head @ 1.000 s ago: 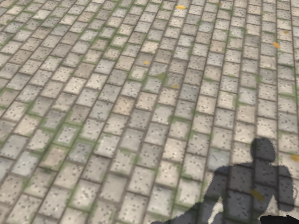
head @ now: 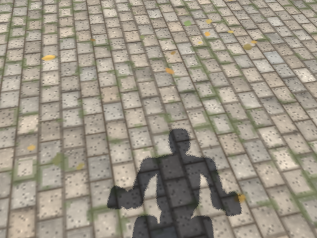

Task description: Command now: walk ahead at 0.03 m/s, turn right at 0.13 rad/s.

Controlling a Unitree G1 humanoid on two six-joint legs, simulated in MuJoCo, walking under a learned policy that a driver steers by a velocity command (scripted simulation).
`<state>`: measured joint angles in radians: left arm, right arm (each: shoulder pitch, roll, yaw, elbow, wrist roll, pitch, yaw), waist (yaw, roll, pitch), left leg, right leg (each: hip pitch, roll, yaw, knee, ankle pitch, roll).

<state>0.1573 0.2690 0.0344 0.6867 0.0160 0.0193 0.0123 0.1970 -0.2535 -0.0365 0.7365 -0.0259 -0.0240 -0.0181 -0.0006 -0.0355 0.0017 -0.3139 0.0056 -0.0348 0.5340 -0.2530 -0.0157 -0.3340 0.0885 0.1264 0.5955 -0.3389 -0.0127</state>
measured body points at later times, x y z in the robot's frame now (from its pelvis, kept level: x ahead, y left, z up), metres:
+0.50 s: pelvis +0.02 +0.01 +0.00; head +0.03 +0.01 +0.45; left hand +0.15 +0.26 -0.12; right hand +0.15 -0.25 -0.11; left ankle +0.02 +0.13 -0.73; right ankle +0.02 -0.11 -0.73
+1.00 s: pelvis +0.05 +0.01 +0.00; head +0.06 +0.01 +0.45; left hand +0.12 +0.26 -0.14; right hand +0.12 -0.24 -0.14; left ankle +0.02 +0.13 -0.73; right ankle +0.02 -0.11 -0.73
